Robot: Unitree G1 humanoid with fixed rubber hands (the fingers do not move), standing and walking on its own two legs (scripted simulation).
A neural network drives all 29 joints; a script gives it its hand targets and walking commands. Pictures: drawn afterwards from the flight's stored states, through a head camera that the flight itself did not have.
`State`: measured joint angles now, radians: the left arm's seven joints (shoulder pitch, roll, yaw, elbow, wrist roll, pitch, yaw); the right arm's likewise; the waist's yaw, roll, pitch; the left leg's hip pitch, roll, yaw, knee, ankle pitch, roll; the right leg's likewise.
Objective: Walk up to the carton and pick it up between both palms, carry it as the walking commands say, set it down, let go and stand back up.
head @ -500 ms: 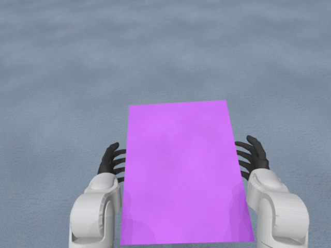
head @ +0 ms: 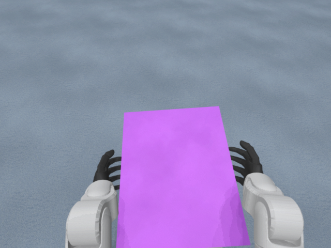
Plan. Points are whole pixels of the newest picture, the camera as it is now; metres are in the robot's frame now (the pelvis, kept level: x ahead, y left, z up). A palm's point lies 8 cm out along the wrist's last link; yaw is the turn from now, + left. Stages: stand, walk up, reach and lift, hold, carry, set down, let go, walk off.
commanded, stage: carry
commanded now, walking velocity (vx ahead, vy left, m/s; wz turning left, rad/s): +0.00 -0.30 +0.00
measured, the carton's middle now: (175, 180) +0.30 +0.00 +0.00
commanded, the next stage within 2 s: none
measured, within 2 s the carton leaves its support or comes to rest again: neither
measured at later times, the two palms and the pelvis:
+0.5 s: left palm (220, 197) +0.23 -0.08 +0.07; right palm out of the picture +0.26 -0.38 +0.10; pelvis +0.00 -0.24 -0.02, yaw +2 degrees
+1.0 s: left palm out of the picture +0.21 -0.32 +0.07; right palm out of the picture +0.22 -0.62 +0.07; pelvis -0.03 -0.46 -0.01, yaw +2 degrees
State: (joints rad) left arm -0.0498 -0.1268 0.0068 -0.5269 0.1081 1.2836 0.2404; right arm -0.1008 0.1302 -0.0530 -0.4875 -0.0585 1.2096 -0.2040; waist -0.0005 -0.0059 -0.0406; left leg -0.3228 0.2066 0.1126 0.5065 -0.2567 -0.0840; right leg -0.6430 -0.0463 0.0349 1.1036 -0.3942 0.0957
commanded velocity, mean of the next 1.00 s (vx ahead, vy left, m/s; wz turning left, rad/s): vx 0.00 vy -0.30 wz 0.00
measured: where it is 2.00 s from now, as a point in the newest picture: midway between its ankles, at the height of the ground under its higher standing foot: outside the picture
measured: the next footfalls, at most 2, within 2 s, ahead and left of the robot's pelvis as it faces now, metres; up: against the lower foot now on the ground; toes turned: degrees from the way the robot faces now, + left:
right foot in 0.14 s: +0.09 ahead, -0.25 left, +0.00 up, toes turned -6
left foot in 0.52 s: +0.02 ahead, -0.16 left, +0.00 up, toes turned +11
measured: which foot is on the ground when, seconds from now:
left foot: down 0.00-0.14, up 0.16-0.50, down 0.52-0.84, up 0.86-1.00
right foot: up 0.00-0.12, down 0.14-0.54, up 0.56-0.82, down 0.84-1.00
